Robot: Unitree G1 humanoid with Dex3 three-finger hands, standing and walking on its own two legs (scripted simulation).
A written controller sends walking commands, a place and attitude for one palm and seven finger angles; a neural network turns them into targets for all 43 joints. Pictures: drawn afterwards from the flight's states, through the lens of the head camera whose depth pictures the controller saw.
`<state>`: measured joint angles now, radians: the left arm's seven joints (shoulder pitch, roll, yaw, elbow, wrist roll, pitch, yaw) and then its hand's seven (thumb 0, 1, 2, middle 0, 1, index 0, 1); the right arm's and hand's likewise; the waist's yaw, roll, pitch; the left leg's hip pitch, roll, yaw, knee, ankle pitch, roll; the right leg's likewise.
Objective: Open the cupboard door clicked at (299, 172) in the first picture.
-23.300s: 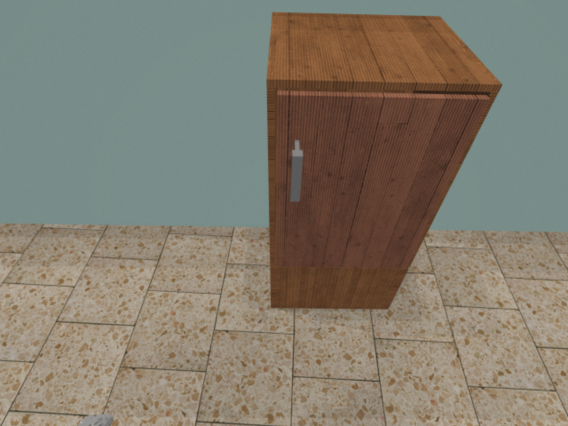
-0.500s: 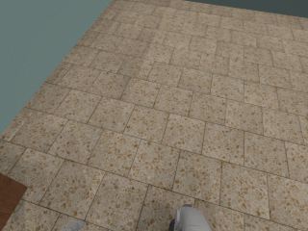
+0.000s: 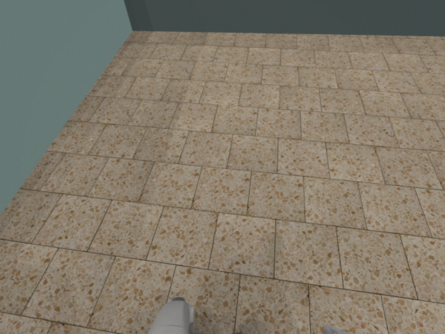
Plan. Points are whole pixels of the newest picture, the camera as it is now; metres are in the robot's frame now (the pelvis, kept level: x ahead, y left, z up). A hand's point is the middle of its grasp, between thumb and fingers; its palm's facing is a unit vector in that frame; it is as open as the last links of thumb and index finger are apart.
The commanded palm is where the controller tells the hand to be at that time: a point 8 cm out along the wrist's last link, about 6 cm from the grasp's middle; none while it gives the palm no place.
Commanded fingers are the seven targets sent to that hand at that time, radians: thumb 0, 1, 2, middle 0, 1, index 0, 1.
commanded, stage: walk to a spot facing it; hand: left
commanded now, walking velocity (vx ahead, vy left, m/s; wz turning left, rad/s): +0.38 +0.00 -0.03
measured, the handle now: out of the picture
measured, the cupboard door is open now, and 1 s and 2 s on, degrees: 37 37 37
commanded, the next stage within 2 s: turn to face it in 0.46 s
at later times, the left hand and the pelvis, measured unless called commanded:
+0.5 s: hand (167, 245) +0.34 +0.18 -0.17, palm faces -0.03 -0.97 -0.23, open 7.2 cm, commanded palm none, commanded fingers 0.00 0.90 0.90 -0.20 -0.30 -0.20 -0.30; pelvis +0.27 -0.02 +0.00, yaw -4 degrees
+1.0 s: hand (195, 197) +0.50 +0.13 -0.19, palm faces +0.22 -0.96 -0.18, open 7.1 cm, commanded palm none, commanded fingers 0.00 0.90 0.90 -0.20 -0.30 -0.20 -0.30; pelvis +0.44 -0.07 -0.02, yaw +11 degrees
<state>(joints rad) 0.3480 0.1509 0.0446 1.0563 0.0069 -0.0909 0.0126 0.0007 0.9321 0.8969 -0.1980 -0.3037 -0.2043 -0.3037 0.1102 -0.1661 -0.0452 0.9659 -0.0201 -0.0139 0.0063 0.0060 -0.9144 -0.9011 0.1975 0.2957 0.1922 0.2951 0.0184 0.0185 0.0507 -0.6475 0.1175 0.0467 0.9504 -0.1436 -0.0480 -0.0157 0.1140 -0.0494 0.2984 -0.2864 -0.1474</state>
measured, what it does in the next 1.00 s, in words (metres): walks ahead: left foot, then right foot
